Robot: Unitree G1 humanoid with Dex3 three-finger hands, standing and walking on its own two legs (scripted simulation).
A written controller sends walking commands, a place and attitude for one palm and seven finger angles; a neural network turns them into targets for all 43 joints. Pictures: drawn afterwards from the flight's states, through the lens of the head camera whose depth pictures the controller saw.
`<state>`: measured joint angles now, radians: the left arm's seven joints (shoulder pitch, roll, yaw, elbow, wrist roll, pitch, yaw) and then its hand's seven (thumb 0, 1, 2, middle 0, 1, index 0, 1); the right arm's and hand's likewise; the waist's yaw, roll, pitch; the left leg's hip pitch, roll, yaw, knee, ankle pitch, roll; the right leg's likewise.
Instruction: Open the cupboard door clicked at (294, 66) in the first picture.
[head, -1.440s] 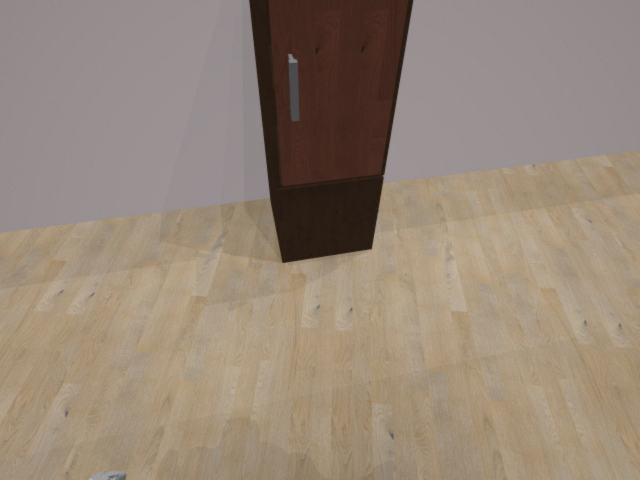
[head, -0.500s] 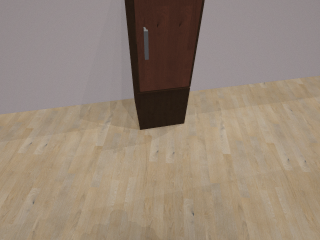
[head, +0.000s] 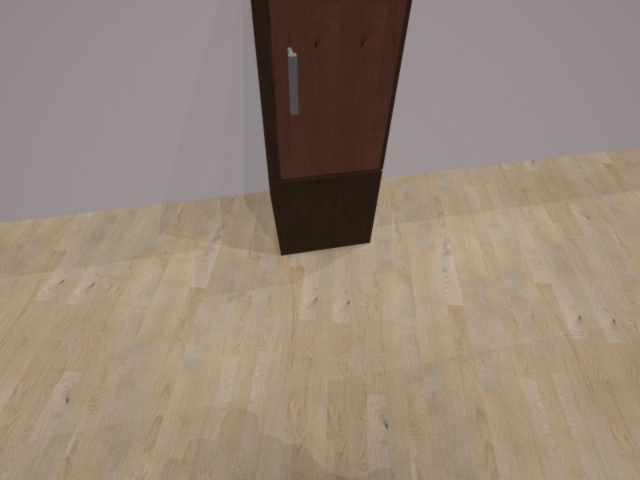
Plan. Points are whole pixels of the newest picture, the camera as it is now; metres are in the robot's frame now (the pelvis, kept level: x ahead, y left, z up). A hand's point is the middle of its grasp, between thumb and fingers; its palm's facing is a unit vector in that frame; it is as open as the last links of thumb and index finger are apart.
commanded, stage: walk to a spot facing it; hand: left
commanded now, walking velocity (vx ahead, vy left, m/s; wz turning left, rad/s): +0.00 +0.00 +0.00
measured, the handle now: (292, 81) +1.05 +0.14 -0.01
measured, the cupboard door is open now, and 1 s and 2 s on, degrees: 0 0 0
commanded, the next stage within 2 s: none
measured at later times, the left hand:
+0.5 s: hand out of the picture +0.08 +0.19 -0.18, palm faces -0.16 -0.95 -0.26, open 7.4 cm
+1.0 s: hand out of the picture +0.14 +0.21 -0.19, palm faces -0.33 -0.92 -0.20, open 7.4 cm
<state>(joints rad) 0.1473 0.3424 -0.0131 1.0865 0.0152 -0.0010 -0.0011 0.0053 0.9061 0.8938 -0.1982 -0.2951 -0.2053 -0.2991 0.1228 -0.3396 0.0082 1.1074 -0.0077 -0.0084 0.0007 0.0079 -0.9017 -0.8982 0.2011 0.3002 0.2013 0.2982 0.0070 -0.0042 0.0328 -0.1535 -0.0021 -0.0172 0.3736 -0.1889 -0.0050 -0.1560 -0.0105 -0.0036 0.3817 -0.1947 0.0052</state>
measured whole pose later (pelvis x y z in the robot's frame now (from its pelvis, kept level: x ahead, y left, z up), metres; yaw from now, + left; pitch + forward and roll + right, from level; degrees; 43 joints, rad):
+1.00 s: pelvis +0.06 +0.02 -0.01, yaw -26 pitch +2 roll -1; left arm 0.37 0.24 0.08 0.98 0.02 0.03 -0.02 0.01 0.91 0.89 -0.20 -0.30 -0.20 -0.30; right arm 0.19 -0.22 -0.04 0.90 -0.02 -0.04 -0.01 0.01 -0.90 -0.90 0.20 0.30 0.20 0.30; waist 0.05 -0.04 -0.02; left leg -0.27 0.03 0.06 0.55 -0.31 0.01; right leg -0.35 0.07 0.13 0.73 -0.42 -0.02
